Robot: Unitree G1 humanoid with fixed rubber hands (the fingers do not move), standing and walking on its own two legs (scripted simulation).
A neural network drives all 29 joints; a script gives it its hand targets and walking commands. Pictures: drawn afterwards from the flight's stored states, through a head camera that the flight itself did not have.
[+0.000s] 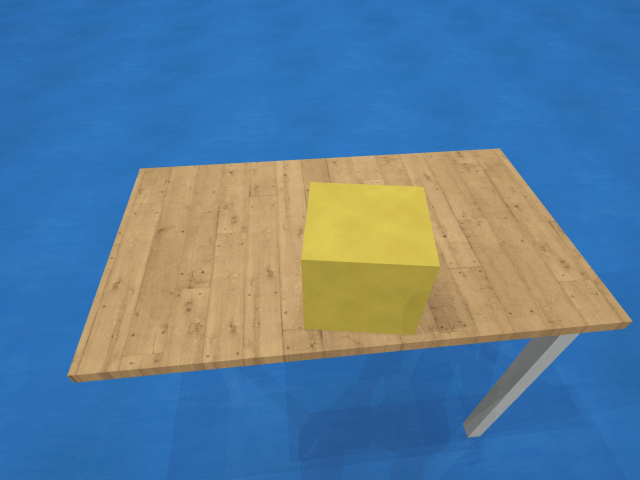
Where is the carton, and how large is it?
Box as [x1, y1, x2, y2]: [301, 182, 439, 334]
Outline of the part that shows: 310,182 301,257 304,328 414,334 439,267 423,187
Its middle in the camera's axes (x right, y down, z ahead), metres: +0.07 +0.03 +0.62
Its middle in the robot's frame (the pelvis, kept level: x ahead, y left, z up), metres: +0.45 -0.05 +0.01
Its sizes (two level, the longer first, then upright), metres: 0.180 0.164 0.174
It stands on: a table, 0.69 m high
